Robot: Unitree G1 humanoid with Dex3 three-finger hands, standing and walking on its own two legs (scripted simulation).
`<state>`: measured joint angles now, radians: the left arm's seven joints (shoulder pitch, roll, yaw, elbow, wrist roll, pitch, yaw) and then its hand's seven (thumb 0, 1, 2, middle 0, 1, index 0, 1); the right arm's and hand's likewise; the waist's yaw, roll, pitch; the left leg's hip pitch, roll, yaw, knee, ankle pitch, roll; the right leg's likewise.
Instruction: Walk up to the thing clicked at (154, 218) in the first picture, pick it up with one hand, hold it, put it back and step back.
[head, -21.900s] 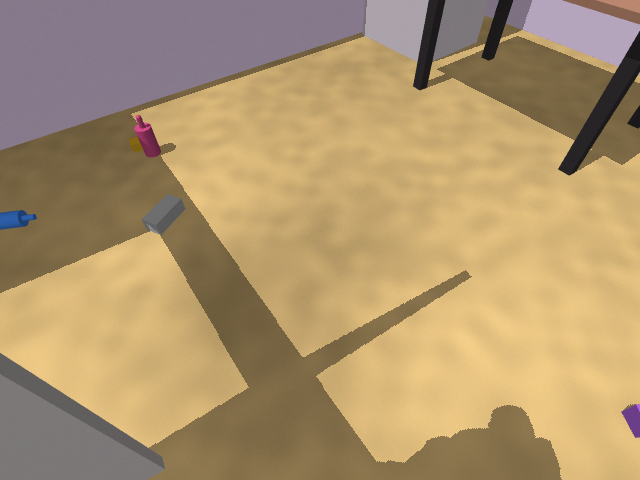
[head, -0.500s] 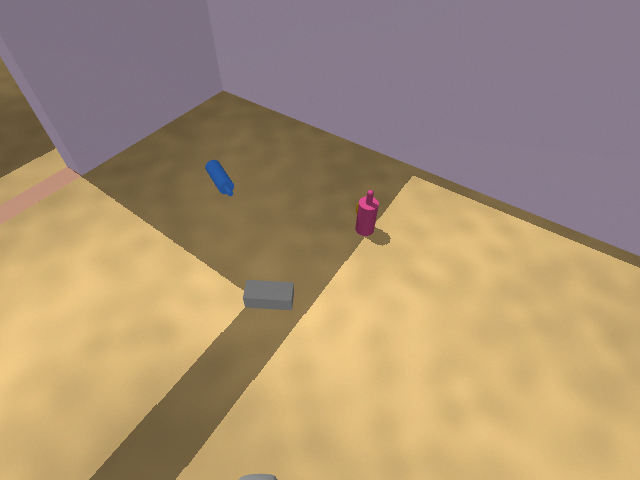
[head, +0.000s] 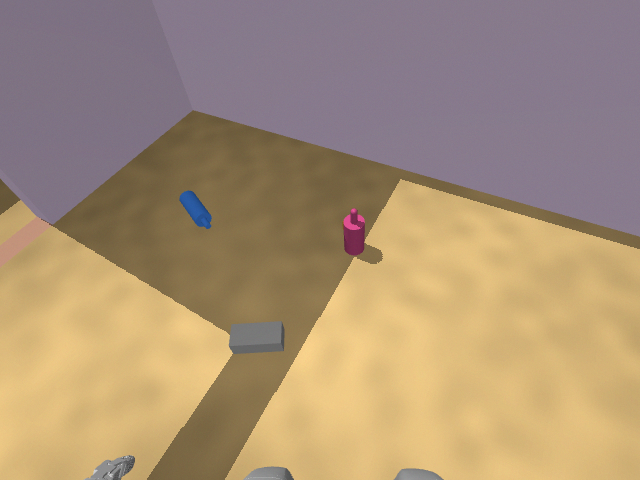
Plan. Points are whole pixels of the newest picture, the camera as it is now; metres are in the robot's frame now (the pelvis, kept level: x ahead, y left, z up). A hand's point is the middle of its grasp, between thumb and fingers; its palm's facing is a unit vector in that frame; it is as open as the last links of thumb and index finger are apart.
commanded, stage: walk up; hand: left
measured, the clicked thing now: (257, 337) +0.61 +0.31 -0.73
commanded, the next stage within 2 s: none
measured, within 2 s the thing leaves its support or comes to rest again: neither
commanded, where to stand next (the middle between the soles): +0.23 +0.06 m, yaw +1 degrees
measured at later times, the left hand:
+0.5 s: hand (161, 452) +0.17 +0.28 -0.17, palm faces -0.03 -0.94 -0.34, open 7.3 cm
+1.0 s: hand (164, 428) +0.20 +0.27 -0.14, palm faces -0.01 -0.93 -0.37, open 7.3 cm
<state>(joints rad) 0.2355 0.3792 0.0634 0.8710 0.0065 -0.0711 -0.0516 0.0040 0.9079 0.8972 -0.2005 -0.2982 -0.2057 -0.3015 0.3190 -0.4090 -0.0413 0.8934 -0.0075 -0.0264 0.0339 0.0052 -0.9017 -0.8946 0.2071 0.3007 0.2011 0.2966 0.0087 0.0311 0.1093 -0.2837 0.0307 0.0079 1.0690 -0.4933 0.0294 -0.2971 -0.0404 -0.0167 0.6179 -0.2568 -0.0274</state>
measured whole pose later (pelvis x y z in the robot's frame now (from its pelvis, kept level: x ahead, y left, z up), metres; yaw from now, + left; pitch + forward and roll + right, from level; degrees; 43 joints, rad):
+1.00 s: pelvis +0.10 +0.01 +0.01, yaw +1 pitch -3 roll +0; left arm 0.08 0.38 0.01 1.04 0.00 -0.01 0.00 0.01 0.91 0.90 -0.20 -0.30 -0.21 -0.30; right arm 0.10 -0.38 0.00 1.08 0.00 0.01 0.04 0.00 -0.90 -0.89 0.21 0.30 0.20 0.30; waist -0.01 0.01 0.10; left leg -0.30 0.03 0.01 0.49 -0.14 -0.01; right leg -0.15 -0.03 -0.03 0.52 -0.32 0.02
